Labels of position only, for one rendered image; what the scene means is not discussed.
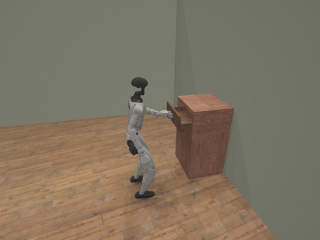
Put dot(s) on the drawer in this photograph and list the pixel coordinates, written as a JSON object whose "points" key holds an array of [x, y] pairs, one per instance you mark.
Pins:
{"points": [[182, 117]]}

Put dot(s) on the robot right upper arm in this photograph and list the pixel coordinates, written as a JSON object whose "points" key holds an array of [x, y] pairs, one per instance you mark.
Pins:
{"points": [[136, 113]]}

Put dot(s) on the robot right hand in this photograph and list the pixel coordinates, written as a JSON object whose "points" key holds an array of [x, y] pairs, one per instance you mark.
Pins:
{"points": [[145, 159]]}

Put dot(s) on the robot right shin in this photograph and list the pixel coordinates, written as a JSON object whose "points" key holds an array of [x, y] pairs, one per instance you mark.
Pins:
{"points": [[147, 179]]}

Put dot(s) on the robot left hand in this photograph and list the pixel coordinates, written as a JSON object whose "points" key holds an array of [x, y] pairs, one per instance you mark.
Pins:
{"points": [[165, 113]]}

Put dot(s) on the robot right forearm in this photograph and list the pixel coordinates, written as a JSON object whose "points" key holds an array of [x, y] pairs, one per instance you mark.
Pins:
{"points": [[135, 139]]}

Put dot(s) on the left robot thigh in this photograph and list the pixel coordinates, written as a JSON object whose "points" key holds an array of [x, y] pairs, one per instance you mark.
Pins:
{"points": [[142, 141]]}

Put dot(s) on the cabinet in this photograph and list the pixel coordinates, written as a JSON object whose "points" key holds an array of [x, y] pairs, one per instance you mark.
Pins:
{"points": [[202, 150]]}

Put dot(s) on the robot left forearm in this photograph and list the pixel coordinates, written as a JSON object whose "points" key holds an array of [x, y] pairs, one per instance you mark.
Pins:
{"points": [[152, 112]]}

